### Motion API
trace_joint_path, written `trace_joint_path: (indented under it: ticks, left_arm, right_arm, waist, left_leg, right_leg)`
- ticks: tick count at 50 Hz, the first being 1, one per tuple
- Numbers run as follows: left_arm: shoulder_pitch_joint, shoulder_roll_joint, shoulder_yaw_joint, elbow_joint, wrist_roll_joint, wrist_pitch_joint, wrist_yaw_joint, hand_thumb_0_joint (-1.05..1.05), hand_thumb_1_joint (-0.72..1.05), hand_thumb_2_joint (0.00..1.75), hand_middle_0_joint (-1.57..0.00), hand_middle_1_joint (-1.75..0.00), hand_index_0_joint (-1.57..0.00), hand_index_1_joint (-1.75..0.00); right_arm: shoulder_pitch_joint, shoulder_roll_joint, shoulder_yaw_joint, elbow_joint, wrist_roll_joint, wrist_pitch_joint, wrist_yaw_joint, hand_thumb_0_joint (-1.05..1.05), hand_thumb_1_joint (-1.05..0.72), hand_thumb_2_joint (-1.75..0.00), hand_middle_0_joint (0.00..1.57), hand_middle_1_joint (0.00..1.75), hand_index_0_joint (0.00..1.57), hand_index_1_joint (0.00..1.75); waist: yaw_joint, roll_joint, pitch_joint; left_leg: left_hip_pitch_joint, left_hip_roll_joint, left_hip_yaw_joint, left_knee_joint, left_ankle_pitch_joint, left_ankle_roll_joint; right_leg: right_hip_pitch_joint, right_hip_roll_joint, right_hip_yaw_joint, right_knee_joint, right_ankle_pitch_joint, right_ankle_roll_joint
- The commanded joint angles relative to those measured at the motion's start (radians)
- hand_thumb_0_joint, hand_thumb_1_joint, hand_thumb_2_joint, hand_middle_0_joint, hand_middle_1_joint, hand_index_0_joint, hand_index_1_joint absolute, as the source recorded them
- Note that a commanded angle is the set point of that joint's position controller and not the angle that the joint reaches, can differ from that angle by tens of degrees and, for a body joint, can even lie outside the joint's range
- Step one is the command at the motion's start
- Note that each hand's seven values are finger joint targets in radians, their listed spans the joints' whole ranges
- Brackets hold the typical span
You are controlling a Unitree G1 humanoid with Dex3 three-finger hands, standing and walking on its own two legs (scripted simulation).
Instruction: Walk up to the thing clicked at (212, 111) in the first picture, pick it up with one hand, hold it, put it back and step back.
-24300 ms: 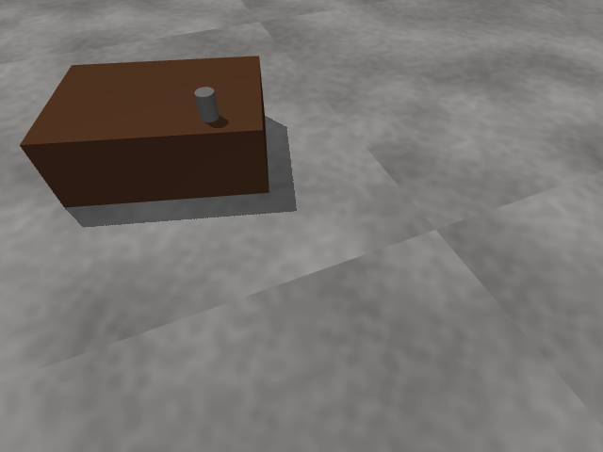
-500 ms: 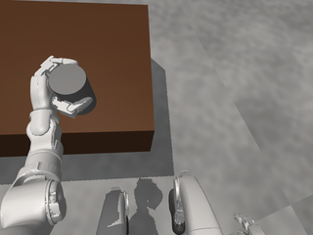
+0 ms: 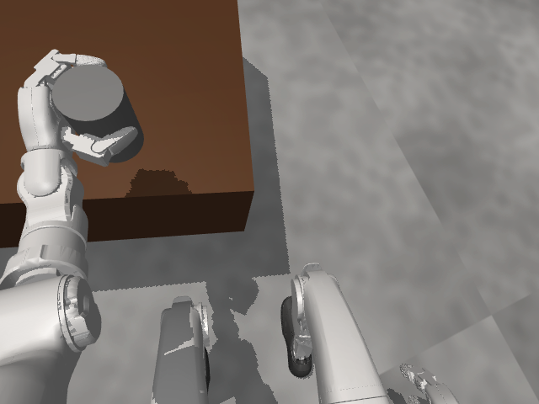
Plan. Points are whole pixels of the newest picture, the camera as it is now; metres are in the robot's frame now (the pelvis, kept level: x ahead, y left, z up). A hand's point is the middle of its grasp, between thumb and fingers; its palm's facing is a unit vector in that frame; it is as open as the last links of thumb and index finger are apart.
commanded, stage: crouch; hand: left
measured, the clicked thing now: (104, 118) +0.52 +0.17 -0.02
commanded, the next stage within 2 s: lower in 0.14 s
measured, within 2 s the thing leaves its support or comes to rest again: rests again in 1.02 s
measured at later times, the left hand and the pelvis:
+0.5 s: hand (113, 125) +0.54 +0.17 -0.06, palm faces +0.05 -1.00 -0.04, open 10.9 cm; pelvis -0.01 +0.00 -0.05, yaw +0 degrees
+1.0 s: hand (124, 136) +0.54 +0.17 -0.11, palm faces +0.04 -1.00 -0.06, open 10.9 cm; pelvis -0.03 +0.01 -0.11, yaw +0 degrees
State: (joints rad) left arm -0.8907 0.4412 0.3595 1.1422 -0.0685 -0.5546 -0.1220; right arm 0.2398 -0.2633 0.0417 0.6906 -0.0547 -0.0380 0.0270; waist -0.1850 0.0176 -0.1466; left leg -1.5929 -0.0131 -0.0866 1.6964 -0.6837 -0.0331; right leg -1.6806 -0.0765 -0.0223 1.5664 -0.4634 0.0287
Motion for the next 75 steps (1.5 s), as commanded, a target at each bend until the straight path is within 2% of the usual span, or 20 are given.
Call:
trace_joint_path:
  ticks: [1, 5, 6, 13, 17, 21, 23, 27, 29, 32, 42, 44, 54, 57, 59, 62, 63, 69, 72, 75]
  left_arm:
    - [-0.508, 0.213, 0.024, -0.264, -0.028, -0.083, 0.000, 0.00, 0.06, 1.27, -1.32, -1.45, -1.34, -1.45]
    - [-0.527, 0.222, 0.044, -0.237, -0.026, -0.079, 0.026, 0.00, 0.07, 1.30, -1.31, -1.45, -1.32, -1.46]
    - [-0.521, 0.241, 0.051, -0.245, -0.019, -0.081, 0.032, 0.00, 0.07, 1.30, -1.32, -1.45, -1.32, -1.46]
    - [-0.532, 0.272, 0.063, -0.242, 0.009, -0.075, 0.024, 0.00, 0.08, 1.29, -1.33, -1.48, -1.34, -1.48]
    - [-0.518, 0.233, 0.043, -0.176, 0.015, -0.059, 0.020, 0.00, 0.06, 1.32, -1.34, -1.51, -1.35, -1.51]
    - [-0.523, 0.249, 0.044, -0.176, 0.019, -0.073, 0.006, 0.00, 0.11, 1.31, -1.34, -1.50, -1.36, -1.50]
    - [-0.568, 0.251, 0.036, -0.204, 0.012, -0.084, -0.004, 0.00, 0.13, 1.32, -1.34, -1.51, -1.36, -1.51]
    - [-0.599, 0.293, 0.060, -0.227, 0.018, -0.099, 0.003, 0.00, 0.14, 1.34, -1.33, -1.51, -1.34, -1.51]
    - [-0.614, 0.275, 0.053, -0.224, 0.017, -0.098, 0.004, 0.00, 0.09, 1.34, -1.32, -1.50, -1.33, -1.51]
    - [-0.655, 0.312, 0.061, -0.242, 0.034, -0.095, 0.008, 0.00, 0.09, 1.32, -1.29, -1.47, -1.30, -1.48]
    - [-0.670, 0.291, 0.045, -0.144, 0.059, -0.059, 0.029, 0.00, 0.09, 1.32, -1.29, -1.48, -1.30, -1.49]
    - [-0.669, 0.321, 0.051, -0.140, 0.066, -0.057, 0.030, 0.00, 0.10, 1.32, -1.29, -1.48, -1.31, -1.49]
    - [-0.771, 0.322, 0.033, -0.208, 0.079, -0.041, 0.029, 0.00, 0.12, 1.32, -1.29, -1.48, -1.30, -1.48]
    - [-0.739, 0.282, 0.002, -0.123, 0.097, -0.024, 0.026, 0.00, 0.11, 1.31, -1.26, -1.45, -1.27, -1.45]
    - [-0.735, 0.263, -0.008, -0.113, 0.105, -0.017, 0.036, 0.00, 0.12, 1.30, -1.26, -1.44, -1.27, -1.44]
    - [-0.736, 0.270, -0.017, -0.101, 0.109, -0.009, 0.044, 0.00, 0.11, 1.31, -1.27, -1.46, -1.29, -1.47]
    - [-0.731, 0.266, -0.013, -0.087, 0.107, -0.008, 0.046, 0.00, 0.05, 1.23, -1.35, -1.46, -1.37, -1.46]
    - [-0.751, 0.253, -0.004, -0.111, 0.073, 0.002, 0.033, 0.00, -0.13, 0.77, -1.03, -1.05, -1.06, -1.03]
    - [-0.759, 0.279, 0.001, -0.137, 0.078, 0.000, 0.038, 0.00, -0.21, 0.67, -0.97, -0.96, -0.99, -0.94]
    - [-0.762, 0.259, -0.013, -0.137, 0.087, 0.000, 0.039, 0.00, -0.37, 0.61, -0.84, -0.84, -0.85, -0.83]
  right_arm:
    - [0.184, -0.189, -0.058, -0.029, 0.004, -0.022, -0.016, 0.00, -0.92, -0.91, 0.20, 0.30, 0.20, 0.30]
    - [0.184, -0.180, -0.052, -0.031, 0.001, -0.024, -0.017, 0.00, -0.92, -0.91, 0.20, 0.30, 0.20, 0.30]
    - [0.180, -0.180, -0.052, -0.031, 0.001, -0.024, -0.018, 0.00, -0.92, -0.91, 0.20, 0.30, 0.20, 0.30]
    - [0.195, -0.187, -0.047, -0.040, -0.005, -0.015, -0.013, 0.00, -0.93, -0.91, 0.20, 0.30, 0.20, 0.30]
    - [0.200, -0.192, -0.046, -0.039, -0.005, -0.012, -0.010, 0.00, -0.93, -0.91, 0.20, 0.30, 0.20, 0.30]
    - [0.195, -0.194, -0.040, -0.046, -0.006, -0.015, -0.006, 0.00, -0.92, -0.91, 0.20, 0.30, 0.20, 0.30]
    - [0.199, -0.196, -0.039, -0.048, -0.010, -0.017, -0.004, 0.00, -0.92, -0.91, 0.20, 0.30, 0.20, 0.30]
    - [0.207, -0.200, -0.034, -0.044, -0.016, -0.019, 0.000, 0.00, -0.93, -0.91, 0.20, 0.30, 0.20, 0.30]
    - [0.208, -0.205, -0.033, -0.047, -0.017, -0.017, 0.003, 0.00, -0.93, -0.91, 0.20, 0.30, 0.20, 0.30]
    - [0.220, -0.213, -0.037, -0.038, -0.024, -0.011, 0.002, 0.00, -0.92, -0.91, 0.20, 0.30, 0.20, 0.30]
    - [0.210, -0.218, -0.032, -0.035, -0.027, 0.004, 0.007, 0.00, -0.91, -0.91, 0.20, 0.30, 0.20, 0.30]
    - [0.200, -0.222, -0.030, -0.042, -0.028, 0.003, 0.009, 0.00, -0.91, -0.90, 0.20, 0.30, 0.20, 0.30]
    - [0.223, -0.231, -0.024, -0.055, -0.028, 0.014, 0.015, 0.00, -0.91, -0.90, 0.20, 0.30, 0.20, 0.30]
    - [0.228, -0.245, -0.024, -0.037, -0.030, 0.017, 0.016, 0.00, -0.90, -0.90, 0.20, 0.30, 0.20, 0.30]
    - [0.225, -0.240, -0.024, -0.042, -0.035, 0.019, 0.018, 0.00, -0.90, -0.90, 0.20, 0.30, 0.20, 0.30]
    - [0.223, -0.238, -0.023, -0.043, -0.033, 0.024, 0.021, 0.00, -0.90, -0.90, 0.20, 0.30, 0.20, 0.30]
    - [0.231, -0.241, -0.024, -0.042, -0.034, 0.025, 0.023, 0.00, -0.91, -0.90, 0.20, 0.30, 0.20, 0.30]
    - [0.224, -0.252, -0.028, -0.055, -0.025, 0.028, 0.019, 0.00, -0.90, -0.89, 0.20, 0.30, 0.20, 0.30]
    - [0.217, -0.250, -0.028, -0.060, -0.026, 0.027, 0.019, 0.00, -0.90, -0.89, 0.20, 0.30, 0.20, 0.30]
    - [0.219, -0.248, -0.028, -0.057, -0.028, 0.027, 0.020, 0.00, -0.92, -0.90, 0.20, 0.30, 0.20, 0.30]
  waist:
    - [-0.017, 0.174, -0.684]
    - [-0.028, 0.128, -0.664]
    - [-0.013, 0.126, -0.665]
    - [-0.016, 0.166, -0.751]
    - [-0.045, 0.160, -0.668]
    - [-0.040, 0.153, -0.656]
    - [-0.050, 0.161, -0.704]
    - [-0.033, 0.206, -0.751]
    - [-0.041, 0.237, -0.771]
    - [-0.049, 0.243, -0.817]
    - [-0.089, 0.188, -0.691]
    - [-0.081, 0.171, -0.675]
    - [-0.091, 0.247, -0.779]
    - [-0.103, 0.278, -0.685]
    - [-0.106, 0.265, -0.684]
    - [-0.107, 0.225, -0.633]
    - [-0.110, 0.211, -0.641]
    - [-0.112, 0.202, -0.660]
    - [-0.096, 0.204, -0.670]
    - [-0.105, 0.224, -0.683]
  left_leg:
    - [0.291, -0.007, 0.034, -0.226, 0.285, 0.033]
    - [0.199, -0.016, 0.049, -0.197, 0.222, 0.045]
    - [0.192, -0.017, 0.055, -0.194, 0.212, 0.047]
    - [0.193, -0.019, 0.059, -0.154, 0.279, 0.042]
    - [0.146, -0.020, 0.049, -0.139, 0.239, 0.041]
    - [0.107, -0.023, 0.048, -0.104, 0.223, 0.044]
    - [0.105, -0.024, 0.056, -0.071, 0.241, 0.044]
    - [0.106, -0.027, 0.061, -0.039, 0.269, 0.036]
    - [0.149, -0.027, 0.053, -0.032, 0.299, 0.029]
    - [0.121, -0.029, 0.064, 0.005, 0.311, 0.033]
    - [-0.031, -0.037, 0.072, 0.052, 0.154, 0.049]
    - [-0.071, -0.038, 0.078, 0.061, 0.110, 0.055]
    - [-0.013, -0.041, 0.061, 0.086, 0.176, 0.041]
    - [0.002, -0.035, 0.040, 0.082, 0.189, 0.029]
    - [-0.006, -0.038, 0.043, 0.094, 0.182, 0.032]
    - [-0.097, -0.046, 0.065, 0.101, 0.087, 0.048]
    - [-0.097, -0.047, 0.064, 0.106, 0.094, 0.048]
    - [-0.084, -0.046, 0.048, 0.109, 0.085, 0.048]
    - [-0.104, -0.048, 0.060, 0.111, 0.080, 0.051]
    - [-0.075, -0.046, 0.053, 0.113, 0.107, 0.045]
  right_leg:
    - [0.466, 0.034, -0.022, -0.102, 0.172, -0.074]
    - [0.485, 0.032, -0.006, -0.104, 0.141, -0.066]
    - [0.493, 0.031, -0.001, -0.107, 0.131, -0.065]
    - [0.489, 0.026, -0.001, -0.049, 0.207, -0.072]
    - [0.388, 0.028, -0.015, -0.026, 0.151, -0.073]
    - [0.344, 0.025, -0.016, 0.007, 0.131, -0.072]
    - [0.354, 0.023, -0.010, 0.030, 0.161, -0.069]
    - [0.346, 0.018, -0.009, 0.083, 0.184, -0.071]
    - [0.305, 0.016, -0.017, 0.105, 0.196, -0.074]
    - [0.331, 0.013, -0.009, 0.126, 0.229, -0.071]
    - [0.220, 0.011, -0.025, 0.146, 0.081, -0.057]
    - [0.218, 0.012, -0.023, 0.149, 0.040, -0.054]
    - [0.172, 0.007, -0.037, 0.218, 0.091, -0.062]
    - [0.061, 0.003, -0.049, 0.244, 0.089, -0.071]
    - [0.059, 0.002, -0.050, 0.241, 0.084, -0.069]
    - [0.082, 0.004, -0.043, 0.216, 0.009, -0.061]
    - [0.089, 0.003, -0.044, 0.216, 0.020, -0.060]
    - [0.065, -0.001, -0.048, 0.233, 0.019, -0.057]
    - [0.087, 0.000, -0.043, 0.233, 0.008, -0.056]
    - [0.072, -0.002, -0.044, 0.246, 0.034, -0.060]
